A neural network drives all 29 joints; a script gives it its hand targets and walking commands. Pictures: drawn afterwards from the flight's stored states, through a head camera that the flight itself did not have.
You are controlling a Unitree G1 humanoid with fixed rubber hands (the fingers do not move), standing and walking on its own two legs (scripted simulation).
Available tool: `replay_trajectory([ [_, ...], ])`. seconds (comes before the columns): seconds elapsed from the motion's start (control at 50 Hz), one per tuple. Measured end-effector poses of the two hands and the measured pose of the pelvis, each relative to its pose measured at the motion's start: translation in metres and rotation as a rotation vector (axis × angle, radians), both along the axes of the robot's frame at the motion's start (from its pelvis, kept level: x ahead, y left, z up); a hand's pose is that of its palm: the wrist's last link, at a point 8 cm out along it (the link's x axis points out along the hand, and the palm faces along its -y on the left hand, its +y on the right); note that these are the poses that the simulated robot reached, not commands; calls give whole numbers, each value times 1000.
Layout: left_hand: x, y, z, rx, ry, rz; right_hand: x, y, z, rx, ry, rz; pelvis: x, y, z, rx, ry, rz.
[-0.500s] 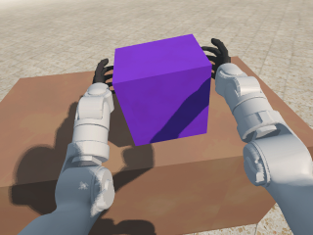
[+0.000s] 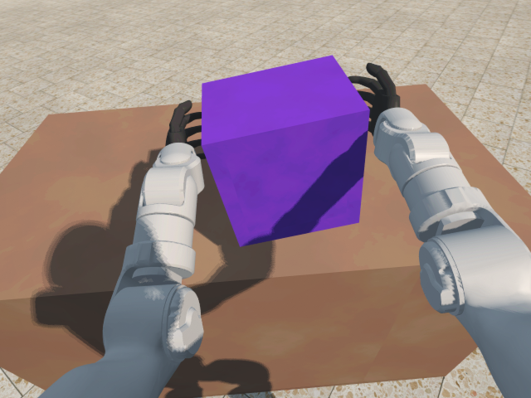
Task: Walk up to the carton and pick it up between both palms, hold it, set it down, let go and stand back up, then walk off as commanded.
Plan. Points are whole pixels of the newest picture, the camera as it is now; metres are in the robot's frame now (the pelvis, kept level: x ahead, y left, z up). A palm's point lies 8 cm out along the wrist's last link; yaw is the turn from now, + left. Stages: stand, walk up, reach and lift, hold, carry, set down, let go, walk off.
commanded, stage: set down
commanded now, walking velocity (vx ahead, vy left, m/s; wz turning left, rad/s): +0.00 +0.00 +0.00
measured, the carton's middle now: (283, 155) +0.45 +0.03 +0.16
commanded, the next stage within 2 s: none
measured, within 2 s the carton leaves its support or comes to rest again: rests again in 1.90 s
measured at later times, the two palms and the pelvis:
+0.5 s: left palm (178, 166) +0.40 +0.19 +0.18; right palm (370, 125) +0.47 -0.10 +0.20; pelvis +0.01 -0.01 +0.00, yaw +0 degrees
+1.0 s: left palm (180, 180) +0.39 +0.19 +0.15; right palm (363, 131) +0.48 -0.09 +0.19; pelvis +0.01 -0.01 +0.00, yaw +0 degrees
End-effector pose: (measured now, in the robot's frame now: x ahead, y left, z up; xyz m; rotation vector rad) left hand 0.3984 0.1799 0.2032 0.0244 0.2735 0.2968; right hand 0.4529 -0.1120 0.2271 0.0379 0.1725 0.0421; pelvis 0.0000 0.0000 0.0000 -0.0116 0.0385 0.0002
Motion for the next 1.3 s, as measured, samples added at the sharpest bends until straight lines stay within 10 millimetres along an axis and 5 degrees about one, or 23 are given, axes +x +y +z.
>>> replay_trajectory([
  [1.3,-8,12,-67,-93,40,136,26,21,-56,-124,58,124,11,-10,1,3,27,-3],
])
